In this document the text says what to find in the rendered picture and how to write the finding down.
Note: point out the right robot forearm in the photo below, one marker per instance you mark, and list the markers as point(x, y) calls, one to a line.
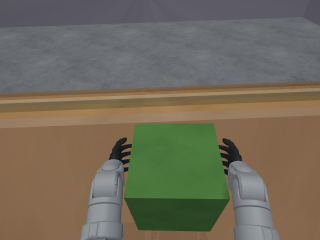
point(251, 205)

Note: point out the left robot forearm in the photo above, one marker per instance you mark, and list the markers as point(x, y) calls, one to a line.
point(103, 221)

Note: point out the right robot hand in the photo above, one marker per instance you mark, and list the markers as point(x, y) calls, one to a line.
point(232, 156)

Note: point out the carton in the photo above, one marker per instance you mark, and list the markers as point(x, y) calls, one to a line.
point(176, 179)

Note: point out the left robot hand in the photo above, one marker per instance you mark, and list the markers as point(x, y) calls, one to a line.
point(117, 149)

